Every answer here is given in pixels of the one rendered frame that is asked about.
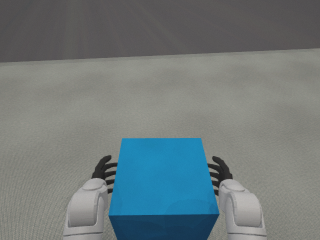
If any carton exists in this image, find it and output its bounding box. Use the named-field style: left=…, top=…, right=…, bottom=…
left=108, top=138, right=220, bottom=240

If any robot left forearm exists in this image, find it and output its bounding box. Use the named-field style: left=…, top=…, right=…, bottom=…
left=63, top=178, right=108, bottom=240

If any right robot hand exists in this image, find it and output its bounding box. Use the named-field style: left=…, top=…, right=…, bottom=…
left=207, top=156, right=233, bottom=196

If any robot right forearm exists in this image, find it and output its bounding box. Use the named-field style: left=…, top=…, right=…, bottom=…
left=218, top=179, right=267, bottom=240

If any left robot hand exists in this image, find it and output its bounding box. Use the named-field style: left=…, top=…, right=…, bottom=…
left=91, top=155, right=118, bottom=194

